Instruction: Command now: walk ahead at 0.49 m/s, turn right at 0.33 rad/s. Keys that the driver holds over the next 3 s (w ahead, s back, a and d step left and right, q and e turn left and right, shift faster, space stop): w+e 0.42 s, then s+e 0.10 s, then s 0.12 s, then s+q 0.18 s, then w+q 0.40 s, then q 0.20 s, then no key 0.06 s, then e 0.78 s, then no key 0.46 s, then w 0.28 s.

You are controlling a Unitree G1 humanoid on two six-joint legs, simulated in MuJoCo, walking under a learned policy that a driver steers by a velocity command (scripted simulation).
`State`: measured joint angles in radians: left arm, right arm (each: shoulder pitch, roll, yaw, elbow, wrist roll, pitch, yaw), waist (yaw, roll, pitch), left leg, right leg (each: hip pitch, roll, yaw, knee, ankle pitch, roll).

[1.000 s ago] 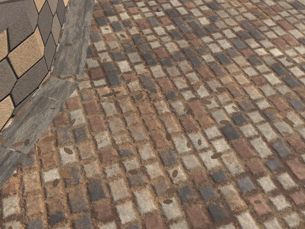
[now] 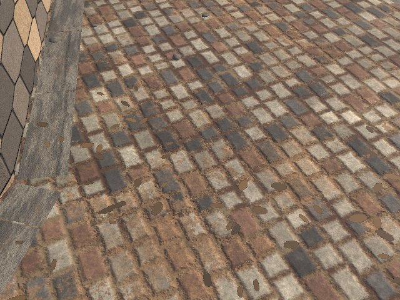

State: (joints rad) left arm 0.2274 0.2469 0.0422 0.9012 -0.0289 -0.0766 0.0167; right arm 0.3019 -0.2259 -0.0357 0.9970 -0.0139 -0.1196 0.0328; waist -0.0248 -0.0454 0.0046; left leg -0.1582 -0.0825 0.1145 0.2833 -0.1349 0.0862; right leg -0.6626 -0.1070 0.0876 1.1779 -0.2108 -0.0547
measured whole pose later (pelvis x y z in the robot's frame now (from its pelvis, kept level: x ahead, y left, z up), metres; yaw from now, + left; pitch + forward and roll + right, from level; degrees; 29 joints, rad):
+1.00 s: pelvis +0.41 -0.12 -0.01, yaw -15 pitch +3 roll -2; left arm 0.17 0.25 0.04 0.74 0.00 0.02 0.03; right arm 0.20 -0.27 -0.05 0.74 0.01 0.02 -0.02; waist -0.03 0.02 0.00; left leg -0.45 -0.07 -0.12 0.41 -0.02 0.04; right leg -0.38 0.06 0.05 0.82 -0.49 0.03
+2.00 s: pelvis +0.58 -0.11 -0.02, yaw -7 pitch +2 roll +3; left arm 0.25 0.28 0.07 0.73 0.02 0.02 0.01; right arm 0.09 -0.29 -0.08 0.78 0.00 0.03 -0.04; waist 0.02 0.03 0.01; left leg -0.41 0.05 0.10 0.77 -0.43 -0.02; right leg -0.34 -0.02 -0.02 0.64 -0.34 -0.05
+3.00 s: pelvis +0.63 -0.10 -0.01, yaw -22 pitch +0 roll +0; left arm 0.38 0.26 0.05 0.74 -0.01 -0.01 0.02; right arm 0.20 -0.28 -0.05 0.84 0.03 -0.08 0.03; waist 0.01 -0.01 -0.01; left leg -0.25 -0.02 0.04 0.57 -0.32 0.08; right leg -0.16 -0.02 0.08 0.54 -0.38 0.02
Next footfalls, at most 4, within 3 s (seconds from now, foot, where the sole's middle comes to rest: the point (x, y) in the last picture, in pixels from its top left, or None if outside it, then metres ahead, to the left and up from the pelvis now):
0.34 right None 0.34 -0.18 -0.78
0.76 left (227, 282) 0.58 -0.08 -0.78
1.06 right None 0.40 -0.23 -0.78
1.48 left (194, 262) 0.65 0.03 -0.78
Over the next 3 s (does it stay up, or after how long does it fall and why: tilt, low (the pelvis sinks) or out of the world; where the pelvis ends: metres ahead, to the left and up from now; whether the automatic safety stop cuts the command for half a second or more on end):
stays up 0.63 -0.10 -0.01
